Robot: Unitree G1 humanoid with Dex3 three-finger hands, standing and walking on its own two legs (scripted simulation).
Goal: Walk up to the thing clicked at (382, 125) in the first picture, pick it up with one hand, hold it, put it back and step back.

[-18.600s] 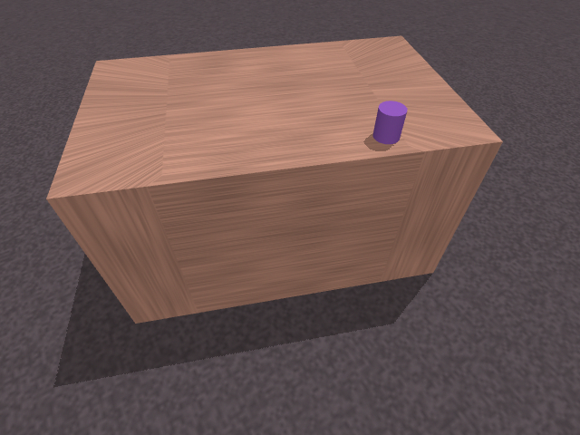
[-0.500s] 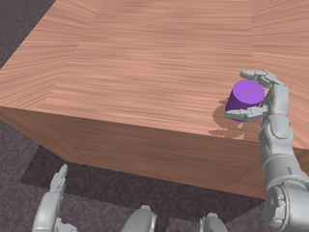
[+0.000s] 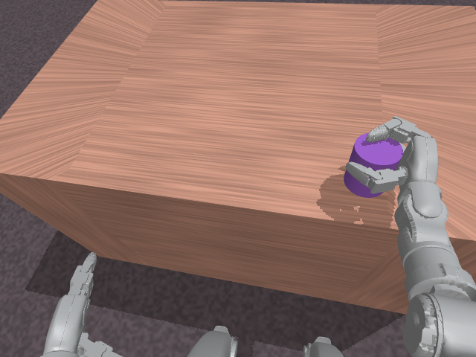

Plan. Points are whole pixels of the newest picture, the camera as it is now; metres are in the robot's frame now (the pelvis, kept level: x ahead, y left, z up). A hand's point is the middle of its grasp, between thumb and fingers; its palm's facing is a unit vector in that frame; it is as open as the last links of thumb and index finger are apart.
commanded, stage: settle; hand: right
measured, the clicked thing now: (370, 165) +0.46 -0.15 +0.01
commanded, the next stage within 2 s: lift in 0.42 s
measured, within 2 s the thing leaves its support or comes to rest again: neither
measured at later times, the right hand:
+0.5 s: hand (381, 142) +0.46 -0.15 +0.08, palm faces +0.06 +1.00 +0.01, open 6.3 cm
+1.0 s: hand (399, 137) +0.43 -0.15 +0.13, palm faces +0.08 +1.00 -0.01, open 6.4 cm
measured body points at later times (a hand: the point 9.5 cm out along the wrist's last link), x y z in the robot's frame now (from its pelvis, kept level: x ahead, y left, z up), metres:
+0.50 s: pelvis +0.00 +0.01 +0.02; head +0.08 -0.01 +0.46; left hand +0.16 +0.27 -0.01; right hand +0.45 -0.20 +0.08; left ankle +0.02 +0.14 -0.66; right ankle +0.02 -0.12 -0.66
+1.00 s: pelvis +0.01 +0.00 +0.04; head +0.05 +0.00 +0.49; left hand +0.16 +0.26 -0.01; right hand +0.42 -0.21 +0.13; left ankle +0.02 +0.14 -0.66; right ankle +0.02 -0.12 -0.66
